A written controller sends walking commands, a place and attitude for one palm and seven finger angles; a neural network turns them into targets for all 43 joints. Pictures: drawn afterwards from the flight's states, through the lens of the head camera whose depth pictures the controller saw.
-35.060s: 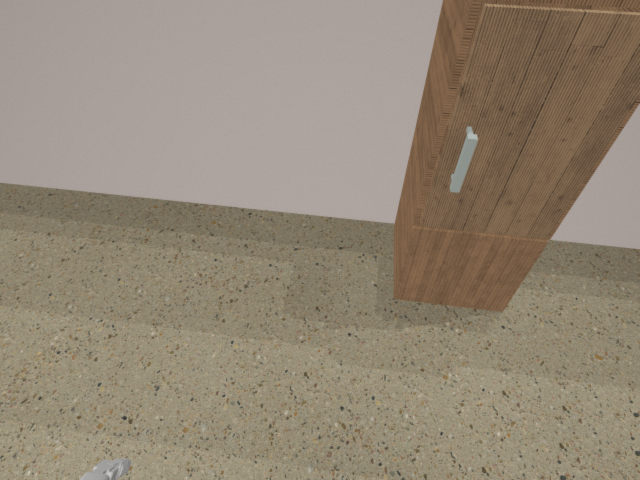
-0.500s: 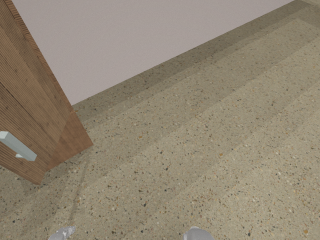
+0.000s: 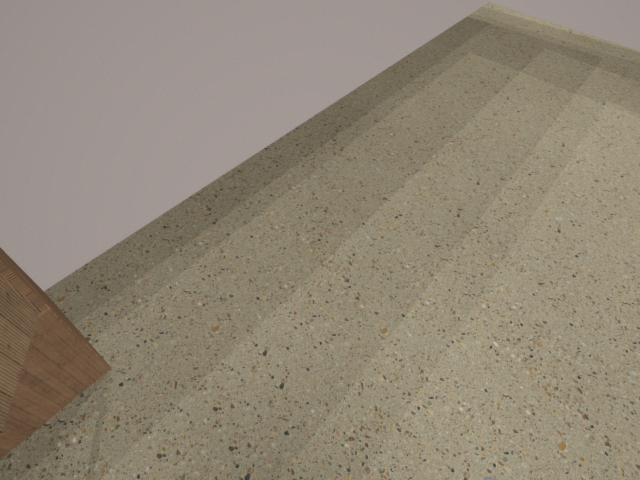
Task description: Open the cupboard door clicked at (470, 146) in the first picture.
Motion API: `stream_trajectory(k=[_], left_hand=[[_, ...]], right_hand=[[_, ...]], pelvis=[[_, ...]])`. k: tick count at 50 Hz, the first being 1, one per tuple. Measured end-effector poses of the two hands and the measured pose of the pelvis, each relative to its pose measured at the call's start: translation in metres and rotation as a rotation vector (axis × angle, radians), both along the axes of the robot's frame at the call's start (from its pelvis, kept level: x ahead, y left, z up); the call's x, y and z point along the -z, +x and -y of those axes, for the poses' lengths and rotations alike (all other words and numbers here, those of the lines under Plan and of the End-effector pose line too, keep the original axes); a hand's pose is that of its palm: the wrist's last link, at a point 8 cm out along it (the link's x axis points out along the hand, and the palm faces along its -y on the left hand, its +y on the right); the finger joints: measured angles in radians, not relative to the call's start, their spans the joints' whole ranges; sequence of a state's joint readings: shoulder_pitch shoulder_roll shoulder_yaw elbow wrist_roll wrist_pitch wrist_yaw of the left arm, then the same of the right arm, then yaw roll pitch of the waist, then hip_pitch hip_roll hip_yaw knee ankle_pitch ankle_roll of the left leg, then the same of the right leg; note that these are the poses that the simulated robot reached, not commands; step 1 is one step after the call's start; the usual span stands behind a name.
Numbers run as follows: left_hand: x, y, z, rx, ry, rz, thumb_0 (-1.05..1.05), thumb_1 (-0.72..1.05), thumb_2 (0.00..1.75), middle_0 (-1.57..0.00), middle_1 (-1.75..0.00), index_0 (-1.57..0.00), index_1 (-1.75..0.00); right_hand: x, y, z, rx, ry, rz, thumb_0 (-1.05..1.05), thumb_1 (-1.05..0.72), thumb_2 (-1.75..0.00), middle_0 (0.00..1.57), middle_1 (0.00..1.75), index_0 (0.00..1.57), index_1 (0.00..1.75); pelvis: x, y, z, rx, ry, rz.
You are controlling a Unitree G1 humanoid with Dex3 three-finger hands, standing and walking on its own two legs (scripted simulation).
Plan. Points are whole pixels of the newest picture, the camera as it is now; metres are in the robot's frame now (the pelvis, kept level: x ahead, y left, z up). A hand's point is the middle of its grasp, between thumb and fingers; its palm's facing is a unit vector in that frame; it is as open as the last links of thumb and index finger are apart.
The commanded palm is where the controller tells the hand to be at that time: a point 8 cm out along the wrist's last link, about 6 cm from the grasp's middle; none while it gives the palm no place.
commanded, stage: walk to a spot facing it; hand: left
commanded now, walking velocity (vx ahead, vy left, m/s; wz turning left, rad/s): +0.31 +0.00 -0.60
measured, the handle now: out of the picture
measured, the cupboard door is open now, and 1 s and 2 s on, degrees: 49 49 49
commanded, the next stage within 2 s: turn to face it in 1.12 s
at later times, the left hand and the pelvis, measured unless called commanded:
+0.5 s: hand (294, 320) +0.40 +0.08 -0.18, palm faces -0.36 -0.92 -0.17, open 7.4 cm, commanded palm none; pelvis +0.20 -0.04 -0.03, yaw -19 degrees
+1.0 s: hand (321, 306) +0.43 +0.03 -0.17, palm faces -0.36 -0.91 -0.21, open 7.4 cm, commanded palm none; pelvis +0.43 -0.15 -0.01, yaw -30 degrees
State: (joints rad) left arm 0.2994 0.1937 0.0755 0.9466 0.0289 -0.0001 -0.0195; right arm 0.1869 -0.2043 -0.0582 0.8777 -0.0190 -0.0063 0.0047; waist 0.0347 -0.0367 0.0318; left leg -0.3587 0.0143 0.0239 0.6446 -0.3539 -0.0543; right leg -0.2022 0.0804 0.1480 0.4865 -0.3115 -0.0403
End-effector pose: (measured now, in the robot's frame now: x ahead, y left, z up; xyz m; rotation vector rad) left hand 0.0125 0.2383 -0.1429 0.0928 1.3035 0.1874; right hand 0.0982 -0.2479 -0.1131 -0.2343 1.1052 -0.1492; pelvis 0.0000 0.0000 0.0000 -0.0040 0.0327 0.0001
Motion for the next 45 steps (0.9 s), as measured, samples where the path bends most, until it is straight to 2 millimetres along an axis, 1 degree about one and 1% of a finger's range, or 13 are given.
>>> stream_trajectory(k=[2, 5, 9, 13, 16, 20, 23, 25, 28, 32, 36, 40, 45], left_hand=[[0.01, 0.007, -0.012, 0.01, -0.007, -0.035, 0.01, 0.9, 0.9, -0.2, -0.3, -0.21, -0.3], [0.01, 0.034, -0.024, 0.068, -0.011, -0.071, 0.01, 0.9, 0.9, -0.2, -0.3, -0.2, -0.3], [0.002, 0.097, -0.03, 0.147, -0.011, -0.026, 0.01, 0.9, 0.9, -0.2, -0.3, -0.2, -0.3], [-0.003, 0.171, -0.021, 0.226, -0.006, 0.041, 0.01, 0.91, 0.9, -0.19, -0.3, -0.2, -0.3], [-0.004, 0.228, 0.0, 0.299, -0.013, 0.078, 0.01, 0.91, 0.9, -0.19, -0.3, -0.2, -0.3], [0.0, 0.308, 0.046, 0.414, -0.032, 0.131, 0.01, 0.91, 0.9, -0.19, -0.3, -0.2, -0.3], [0.003, 0.364, 0.087, 0.483, -0.04, 0.193, 0.01, 0.91, 0.9, -0.19, -0.3, -0.2, -0.3], [0.006, 0.394, 0.11, 0.505, -0.038, 0.246, 0.01, 0.91, 0.9, -0.19, -0.3, -0.2, -0.3], [0.005, 0.414, 0.131, 0.508, -0.023, 0.26, 0.01, 0.91, 0.9, -0.2, -0.3, -0.2, -0.3], [-0.004, 0.414, 0.144, 0.517, 0.01, 0.16, 0.0, 0.91, 0.9, -0.2, -0.3, -0.2, -0.3], [-0.018, 0.423, 0.14, 0.503, 0.069, 0.096, -0.01, 0.94, 0.9, -0.2, -0.3, -0.21, -0.3], [-0.024, 0.428, 0.141, 0.481, 0.091, 0.026, 0.0, 0.94, 0.9, -0.2, -0.3, -0.2, -0.3], [-0.02, 0.429, 0.149, 0.441, 0.091, -0.082, 0.0, 0.92, 0.9, -0.2, -0.3, -0.2, -0.3]], right_hand=[[0.002, 0.011, -0.008, 0.01, -0.019, 0.043, 0.0, -0.91, -0.9, 0.2, 0.3, 0.2, 0.3], [-0.004, 0.008, -0.017, 0.058, -0.025, 0.042, 0.0, -0.91, -0.9, 0.2, 0.3, 0.2, 0.3], [-0.007, -0.017, -0.026, 0.142, -0.019, -0.059, 0.0, -0.91, -0.9, 0.2, 0.3, 0.2, 0.3], [-0.002, -0.053, -0.037, 0.24, 0.009, -0.204, 0.0, -0.91, -0.9, 0.2, 0.3, 0.2, 0.3], [0.003, -0.078, -0.046, 0.324, 0.043, -0.311, 0.0, -0.91, -0.9, 0.2, 0.3, 0.2, 0.3], [0.009, -0.102, -0.058, 0.432, 0.096, -0.44, 0.0, -0.91, -0.9, 0.2, 0.3, 0.2, 0.3], [0.017, -0.108, -0.059, 0.499, 0.141, -0.527, 0.0, -0.91, -0.9, 0.2, 0.3, 0.2, 0.3], [0.026, -0.102, -0.052, 0.532, 0.173, -0.565, 0.0, -0.91, -0.9, 0.2, 0.3, 0.2, 0.3], [0.036, -0.067, -0.025, 0.566, 0.184, -0.527, 0.01, -0.91, -0.9, 0.2, 0.3, 0.2, 0.3], [0.036, 0.022, 0.026, 0.566, 0.153, -0.325, 0.01, -0.91, -0.9, 0.2, 0.3, 0.2, 0.3], [0.029, 0.115, 0.072, 0.537, 0.135, -0.129, 0.0, -0.91, -0.9, 0.2, 0.3, 0.19, 0.3], [0.023, 0.192, 0.105, 0.514, 0.128, -0.013, 0.0, -0.91, -0.9, 0.2, 0.3, 0.19, 0.3], [0.021, 0.276, 0.136, 0.478, 0.121, 0.056, 0.0, -0.91, -0.9, 0.2, 0.3, 0.19, 0.3]], pelvis=[[0.008, 0.013, -0.01, 0.025, -0.015, -0.006], [0.004, 0.033, -0.017, 0.077, -0.017, 0.002], [-0.006, 0.062, -0.02, 0.127, -0.029, 0.001], [-0.007, 0.09, -0.016, 0.184, -0.031, -0.002], [-0.004, 0.114, -0.01, 0.227, -0.027, -0.003], [0.005, 0.147, 0.006, 0.273, -0.015, -0.002], [0.016, 0.175, 0.026, 0.304, -0.007, 0.005], [0.025, 0.197, 0.044, 0.324, 0.014, 0.019], [0.026, 0.219, 0.064, 0.354, 0.015, 0.045], [0.01, 0.249, 0.085, 0.387, 0.023, 0.049], [-0.002, 0.281, 0.104, 0.424, 0.038, 0.032], [-0.006, 0.319, 0.119, 0.458, 0.044, 0.023], [-0.003, 0.371, 0.136, 0.491, 0.041, 0.02]])
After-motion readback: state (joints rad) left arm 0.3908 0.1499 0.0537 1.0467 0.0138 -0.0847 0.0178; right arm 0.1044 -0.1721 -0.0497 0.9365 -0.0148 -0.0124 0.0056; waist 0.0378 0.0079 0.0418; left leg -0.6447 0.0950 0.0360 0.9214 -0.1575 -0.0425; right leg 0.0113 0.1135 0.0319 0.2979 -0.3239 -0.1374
